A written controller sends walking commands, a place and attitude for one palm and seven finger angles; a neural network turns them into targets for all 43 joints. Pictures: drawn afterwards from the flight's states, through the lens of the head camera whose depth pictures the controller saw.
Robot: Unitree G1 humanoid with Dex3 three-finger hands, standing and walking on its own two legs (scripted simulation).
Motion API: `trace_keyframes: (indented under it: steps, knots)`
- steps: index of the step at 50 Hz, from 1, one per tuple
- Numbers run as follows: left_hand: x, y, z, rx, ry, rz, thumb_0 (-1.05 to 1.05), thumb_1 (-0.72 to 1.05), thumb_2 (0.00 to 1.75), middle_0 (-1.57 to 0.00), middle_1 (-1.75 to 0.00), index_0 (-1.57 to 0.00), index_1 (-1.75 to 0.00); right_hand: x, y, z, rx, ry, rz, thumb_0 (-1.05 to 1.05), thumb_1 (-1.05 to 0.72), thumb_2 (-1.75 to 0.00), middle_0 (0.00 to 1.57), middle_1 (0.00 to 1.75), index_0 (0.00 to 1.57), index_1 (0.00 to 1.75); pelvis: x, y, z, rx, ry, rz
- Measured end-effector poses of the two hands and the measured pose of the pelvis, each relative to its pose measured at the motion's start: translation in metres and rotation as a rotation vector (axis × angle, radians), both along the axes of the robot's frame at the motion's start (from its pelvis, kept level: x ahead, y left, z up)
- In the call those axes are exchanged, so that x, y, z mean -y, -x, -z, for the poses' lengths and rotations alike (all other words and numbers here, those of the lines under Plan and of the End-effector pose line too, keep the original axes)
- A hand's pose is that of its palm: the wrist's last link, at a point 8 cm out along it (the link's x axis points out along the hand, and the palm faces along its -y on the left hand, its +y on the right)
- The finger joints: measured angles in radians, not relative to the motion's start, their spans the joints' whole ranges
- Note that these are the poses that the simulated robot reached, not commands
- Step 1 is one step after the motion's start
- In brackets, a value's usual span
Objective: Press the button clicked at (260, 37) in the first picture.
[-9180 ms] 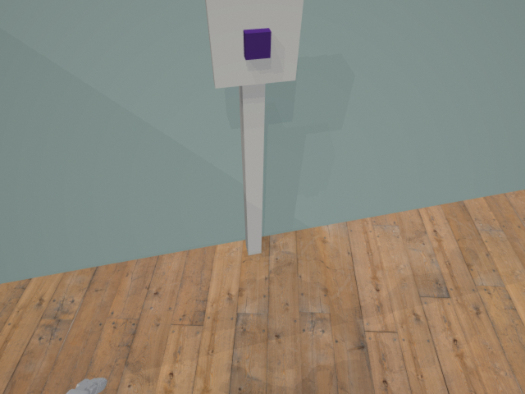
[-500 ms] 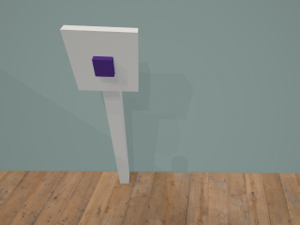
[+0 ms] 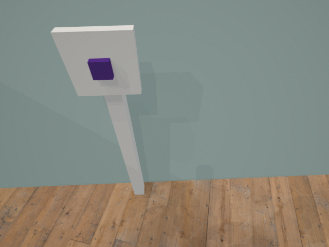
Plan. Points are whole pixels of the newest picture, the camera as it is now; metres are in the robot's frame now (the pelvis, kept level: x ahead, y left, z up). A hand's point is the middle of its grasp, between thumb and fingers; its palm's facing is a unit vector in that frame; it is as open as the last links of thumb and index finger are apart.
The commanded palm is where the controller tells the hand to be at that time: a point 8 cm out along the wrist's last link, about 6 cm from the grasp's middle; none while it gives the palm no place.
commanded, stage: come to a stop and stand still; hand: left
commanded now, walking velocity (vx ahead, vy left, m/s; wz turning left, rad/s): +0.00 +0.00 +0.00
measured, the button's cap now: (101, 68) +0.52 +0.21 +0.18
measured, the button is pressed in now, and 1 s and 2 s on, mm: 0 0 0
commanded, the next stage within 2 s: look again from close up in 1.54 s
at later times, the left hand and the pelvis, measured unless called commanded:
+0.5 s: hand out of the picture -0.07 +0.18 -0.17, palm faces +0.05 -0.98 -0.17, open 7.3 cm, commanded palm none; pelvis -0.05 +0.02 +0.01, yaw -1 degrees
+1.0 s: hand out of the picture -0.04 +0.20 -0.17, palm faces +0.04 -0.98 -0.18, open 7.4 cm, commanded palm none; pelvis -0.02 +0.03 +0.01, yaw -1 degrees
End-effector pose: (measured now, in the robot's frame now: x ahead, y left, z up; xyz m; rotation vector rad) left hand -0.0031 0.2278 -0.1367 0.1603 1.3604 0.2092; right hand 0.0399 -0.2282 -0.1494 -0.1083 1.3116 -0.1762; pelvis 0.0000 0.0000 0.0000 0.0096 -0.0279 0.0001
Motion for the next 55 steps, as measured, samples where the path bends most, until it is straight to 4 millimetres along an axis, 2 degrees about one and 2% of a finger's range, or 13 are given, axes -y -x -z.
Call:
trace_keyframes:
  steps: [5, 10, 17, 24, 31, 38, 45, 55]
  knots:
    - [-0.004, -0.009, 0.005, 0.051, 0.017, 0.006, 0.01, 0.93, 0.90, -0.20, -0.30, -0.20, -0.30, -0.010, 0.047, -0.002, -0.075, 0.010, -0.004, 0.00, -0.92, -0.90, 0.20, 0.30, 0.19, 0.30, -0.003, 0.015, 0.000, 0.006, 0.009, -0.011]
    - [-0.009, -0.003, 0.001, 0.065, 0.029, 0.014, 0.01, 0.93, 0.90, -0.20, -0.30, -0.20, -0.30, -0.026, 0.090, -0.007, -0.132, -0.015, 0.006, 0.01, -0.91, -0.90, 0.20, 0.30, 0.20, 0.30, -0.007, 0.027, -0.006, 0.021, 0.005, 0.004]
    - [-0.011, 0.027, 0.000, 0.012, 0.038, 0.010, 0.01, 0.92, 0.90, -0.20, -0.30, -0.20, -0.30, -0.046, 0.134, -0.007, -0.194, -0.053, 0.032, 0.01, -0.91, -0.90, 0.20, 0.30, 0.20, 0.30, -0.014, 0.039, -0.008, 0.016, 0.003, 0.012]
    - [-0.006, 0.066, 0.004, -0.074, 0.065, -0.012, 0.01, 0.92, 0.90, -0.20, -0.30, -0.20, -0.30, -0.057, 0.155, -0.010, -0.228, -0.059, 0.050, 0.01, -0.91, -0.90, 0.20, 0.30, 0.20, 0.30, -0.021, 0.046, -0.008, 0.006, 0.001, 0.016]
    - [0.000, 0.089, 0.006, -0.126, 0.094, -0.031, 0.01, 0.91, 0.90, -0.20, -0.30, -0.20, -0.30, -0.061, 0.151, -0.010, -0.214, -0.048, 0.050, 0.01, -0.91, -0.90, 0.20, 0.30, 0.20, 0.30, -0.027, 0.045, -0.007, -0.001, 0.003, 0.017]
    - [0.000, 0.089, 0.006, -0.135, 0.101, -0.034, 0.01, 0.91, 0.90, -0.20, -0.30, -0.20, -0.30, -0.063, 0.130, -0.009, -0.172, -0.043, 0.037, 0.01, -0.91, -0.90, 0.20, 0.30, 0.20, 0.30, -0.031, 0.040, -0.007, -0.010, 0.001, 0.017]
    - [-0.008, 0.069, 0.003, -0.111, 0.084, -0.021, 0.01, 0.91, 0.90, -0.20, -0.30, -0.20, -0.30, -0.061, 0.104, -0.008, -0.130, -0.039, 0.025, 0.00, -0.91, -0.90, 0.20, 0.30, 0.20, 0.30, -0.033, 0.029, -0.007, -0.017, 0.002, 0.018]
    - [-0.026, 0.019, -0.002, -0.035, 0.037, 0.017, 0.01, 0.91, 0.90, -0.20, -0.30, -0.20, -0.30, -0.046, 0.070, -0.010, -0.089, -0.010, 0.008, 0.01, -0.91, -0.90, 0.20, 0.30, 0.20, 0.30, -0.032, 0.012, -0.009, -0.011, 0.004, 0.017]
